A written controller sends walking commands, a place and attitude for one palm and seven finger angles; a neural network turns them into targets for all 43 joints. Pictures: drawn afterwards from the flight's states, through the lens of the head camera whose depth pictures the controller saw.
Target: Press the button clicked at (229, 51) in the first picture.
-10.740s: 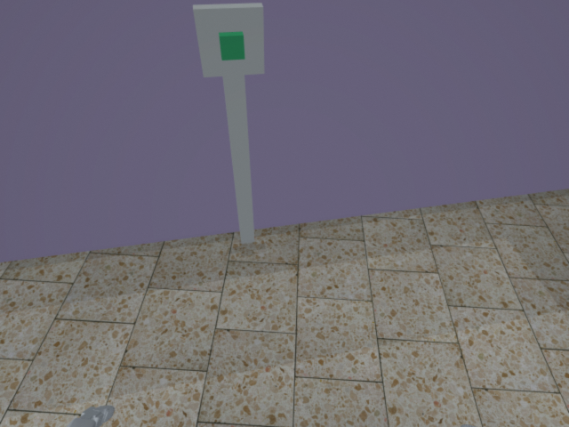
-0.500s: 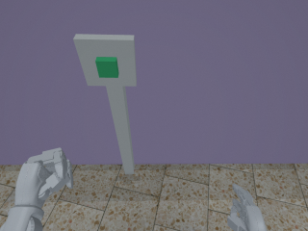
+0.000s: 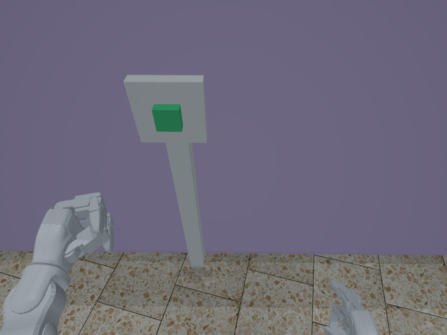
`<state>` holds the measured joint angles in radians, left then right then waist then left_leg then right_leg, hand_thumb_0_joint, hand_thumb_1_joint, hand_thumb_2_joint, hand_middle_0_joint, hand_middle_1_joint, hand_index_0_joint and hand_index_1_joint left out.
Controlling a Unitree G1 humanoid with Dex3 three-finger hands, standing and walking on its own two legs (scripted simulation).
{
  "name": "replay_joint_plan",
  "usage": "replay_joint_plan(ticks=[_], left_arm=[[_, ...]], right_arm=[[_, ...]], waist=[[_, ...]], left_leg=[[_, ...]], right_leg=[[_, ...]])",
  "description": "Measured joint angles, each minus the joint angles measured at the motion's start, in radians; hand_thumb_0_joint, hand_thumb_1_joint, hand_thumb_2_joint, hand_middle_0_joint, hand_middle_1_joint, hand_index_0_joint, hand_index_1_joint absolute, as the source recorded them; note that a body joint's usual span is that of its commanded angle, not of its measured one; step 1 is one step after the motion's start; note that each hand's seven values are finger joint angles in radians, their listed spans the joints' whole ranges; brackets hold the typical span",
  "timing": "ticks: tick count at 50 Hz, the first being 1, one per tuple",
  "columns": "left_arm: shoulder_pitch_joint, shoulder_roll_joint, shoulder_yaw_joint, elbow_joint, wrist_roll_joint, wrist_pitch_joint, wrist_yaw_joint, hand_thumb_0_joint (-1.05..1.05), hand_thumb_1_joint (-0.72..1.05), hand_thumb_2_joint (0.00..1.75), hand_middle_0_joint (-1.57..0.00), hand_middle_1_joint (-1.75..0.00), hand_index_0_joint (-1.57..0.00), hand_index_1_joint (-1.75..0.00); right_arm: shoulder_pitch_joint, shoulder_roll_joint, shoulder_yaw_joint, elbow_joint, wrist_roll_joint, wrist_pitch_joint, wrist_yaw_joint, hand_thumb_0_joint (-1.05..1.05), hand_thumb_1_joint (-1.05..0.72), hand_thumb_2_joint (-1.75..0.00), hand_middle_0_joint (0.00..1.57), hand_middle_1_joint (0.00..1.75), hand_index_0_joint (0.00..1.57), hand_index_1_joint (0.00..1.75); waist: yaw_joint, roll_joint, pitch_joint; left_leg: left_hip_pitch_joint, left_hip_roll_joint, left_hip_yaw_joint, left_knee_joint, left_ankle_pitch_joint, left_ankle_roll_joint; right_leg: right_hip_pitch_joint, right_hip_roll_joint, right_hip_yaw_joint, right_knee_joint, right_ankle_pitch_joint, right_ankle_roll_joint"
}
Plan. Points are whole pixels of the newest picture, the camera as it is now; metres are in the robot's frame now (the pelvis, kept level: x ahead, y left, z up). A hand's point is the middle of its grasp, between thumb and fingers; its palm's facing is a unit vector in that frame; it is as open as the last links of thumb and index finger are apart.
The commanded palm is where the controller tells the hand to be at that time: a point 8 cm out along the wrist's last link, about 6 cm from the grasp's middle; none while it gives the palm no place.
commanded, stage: raise the hand and make a fist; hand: left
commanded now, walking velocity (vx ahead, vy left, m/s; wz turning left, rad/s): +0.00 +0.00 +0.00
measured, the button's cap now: (168, 117) +0.53 +0.18 +0.12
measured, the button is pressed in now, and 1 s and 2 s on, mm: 0 0 0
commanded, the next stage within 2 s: aim a knuckle at the button in 0.30 s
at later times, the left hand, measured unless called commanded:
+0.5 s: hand (122, 242) +0.23 +0.18 +0.11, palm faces +0.13 -0.99 -0.05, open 3.1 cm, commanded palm +0.21 +0.23 +0.12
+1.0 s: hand (143, 194) +0.33 +0.18 +0.10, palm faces +0.10 -0.99 -0.01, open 3.1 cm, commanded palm +0.30 +0.23 +0.10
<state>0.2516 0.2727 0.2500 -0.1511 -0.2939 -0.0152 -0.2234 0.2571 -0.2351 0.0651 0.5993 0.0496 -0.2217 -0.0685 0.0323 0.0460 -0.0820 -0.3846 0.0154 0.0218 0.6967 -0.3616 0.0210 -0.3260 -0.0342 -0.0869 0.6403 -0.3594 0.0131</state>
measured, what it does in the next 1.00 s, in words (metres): stands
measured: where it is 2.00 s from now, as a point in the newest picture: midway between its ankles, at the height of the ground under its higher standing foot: outside the picture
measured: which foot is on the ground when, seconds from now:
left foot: down 0.00-1.00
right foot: down 0.00-1.00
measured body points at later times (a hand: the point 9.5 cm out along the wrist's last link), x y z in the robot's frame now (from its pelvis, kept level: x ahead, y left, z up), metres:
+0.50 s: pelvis -0.01 -0.04 +0.00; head -0.02 -0.06 +0.45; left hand +0.21 +0.23 +0.12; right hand +0.17 -0.26 -0.07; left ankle +0.00 +0.10 -0.72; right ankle -0.02 -0.13 -0.72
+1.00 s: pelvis +0.00 -0.02 +0.00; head +0.02 -0.03 +0.45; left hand +0.32 +0.23 +0.10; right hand +0.14 -0.27 -0.09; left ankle +0.00 +0.10 -0.72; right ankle -0.02 -0.13 -0.72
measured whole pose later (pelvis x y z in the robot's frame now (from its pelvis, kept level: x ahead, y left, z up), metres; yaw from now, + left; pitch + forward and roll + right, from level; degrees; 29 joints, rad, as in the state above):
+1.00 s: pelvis +0.00 -0.02 +0.00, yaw -2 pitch +4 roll +0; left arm -0.11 0.25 0.26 0.29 -0.24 -0.14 -0.16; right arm 0.25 -0.25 0.03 0.65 0.04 -0.18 -0.07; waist 0.00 0.02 -0.05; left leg -0.38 0.03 0.04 0.64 -0.33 -0.01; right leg -0.36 -0.01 -0.06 0.64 -0.35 -0.01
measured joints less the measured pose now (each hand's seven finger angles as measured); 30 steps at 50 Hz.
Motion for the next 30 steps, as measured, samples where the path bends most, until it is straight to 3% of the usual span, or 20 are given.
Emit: replay_joint_plan(ticks=[5,11,22,30], left_arm=[[0.028,-0.012,0.003,0.016,-0.002,0.017,0.013,0.02,0.9,0.9,-1.3,-1.5,-1.3,-1.5],[0.033,-0.03,-0.001,0.009,0.019,-0.05,0.045,0.02,0.9,0.9,-1.3,-1.5,-1.3,-1.5],[0.031,-0.024,-0.01,0.056,0.001,-0.063,0.01,0.02,0.9,0.9,-1.3,-1.5,-1.3,-1.5],[-0.119,-0.006,0.023,0.205,0.002,-0.106,0.006,0.02,0.9,0.9,-1.3,-1.5,-1.3,-1.5]], right_arm=[[0.004,-0.005,-0.012,-0.003,-0.002,0.002,-0.003,0.01,-0.9,-0.9,0.2,0.3,0.2,0.3],[0.002,-0.01,-0.022,0.006,-0.005,-0.015,0.001,0.01,-0.9,-0.9,0.2,0.3,0.2,0.3],[-0.012,-0.007,-0.019,0.014,-0.002,-0.024,-0.01,0.01,-0.9,-0.9,0.2,0.3,0.2,0.3],[-0.031,-0.016,-0.019,0.047,0.003,-0.025,-0.021,0.01,-0.9,-0.9,0.2,0.3,0.2,0.3]], waist=[[-0.008,-0.006,0.003],[-0.002,-0.01,0.018],[0.0,0.01,0.018],[0.003,0.005,0.044]], left_leg=[[0.02,0.006,0.007,-0.028,0.015,-0.009],[0.028,0.015,-0.005,-0.031,0.022,-0.023],[0.041,0.027,-0.014,-0.052,0.038,-0.042],[0.025,0.033,-0.028,-0.04,0.04,-0.049]], right_leg=[[0.008,0.006,0.007,-0.009,0.006,-0.009],[0.016,0.016,-0.004,-0.006,0.006,-0.024],[0.021,0.029,-0.012,-0.009,0.008,-0.043],[0.011,0.035,-0.026,0.0,0.006,-0.052]])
